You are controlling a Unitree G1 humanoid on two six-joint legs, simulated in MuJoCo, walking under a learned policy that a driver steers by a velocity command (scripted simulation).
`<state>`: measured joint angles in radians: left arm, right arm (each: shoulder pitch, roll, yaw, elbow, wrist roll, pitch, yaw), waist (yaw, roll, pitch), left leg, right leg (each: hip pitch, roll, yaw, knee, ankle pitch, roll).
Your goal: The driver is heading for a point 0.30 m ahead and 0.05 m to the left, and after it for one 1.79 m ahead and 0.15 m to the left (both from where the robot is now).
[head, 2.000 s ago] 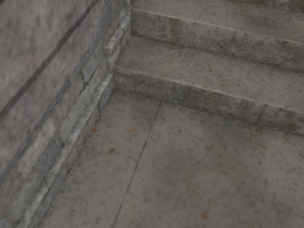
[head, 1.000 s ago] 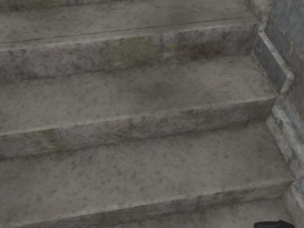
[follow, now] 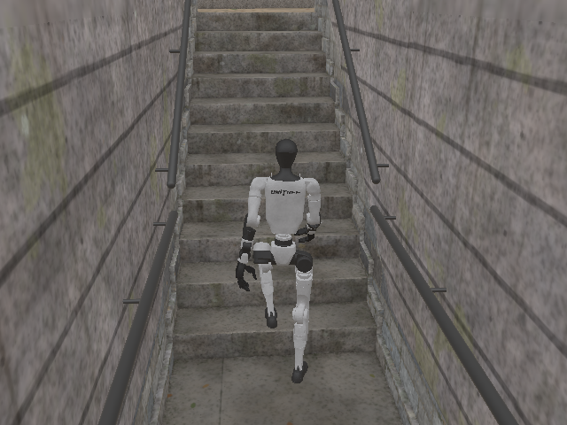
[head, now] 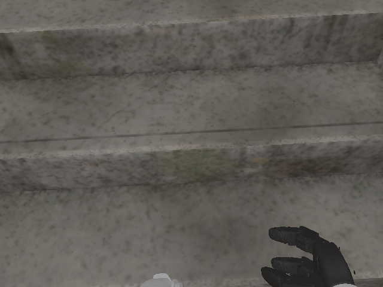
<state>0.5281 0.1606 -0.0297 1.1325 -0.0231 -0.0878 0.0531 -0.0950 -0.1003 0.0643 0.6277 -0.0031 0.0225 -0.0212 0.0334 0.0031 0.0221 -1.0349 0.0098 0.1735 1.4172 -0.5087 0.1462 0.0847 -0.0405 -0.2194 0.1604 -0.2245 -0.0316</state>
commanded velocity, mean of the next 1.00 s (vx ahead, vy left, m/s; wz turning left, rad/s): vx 0.16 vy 0.00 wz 0.32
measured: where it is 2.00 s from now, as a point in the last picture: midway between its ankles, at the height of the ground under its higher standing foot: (181, 261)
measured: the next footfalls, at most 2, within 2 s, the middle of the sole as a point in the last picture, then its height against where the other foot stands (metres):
left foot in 0.02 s outside the picture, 0.17 m higher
right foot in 0.50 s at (225, 250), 0.17 m higher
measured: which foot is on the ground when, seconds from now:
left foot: up 0.00-0.00, down 0.02-0.52, up 0.54-0.90, down 0.92-1.00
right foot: down 0.00-0.04, up 0.06-0.48, down 0.50-1.00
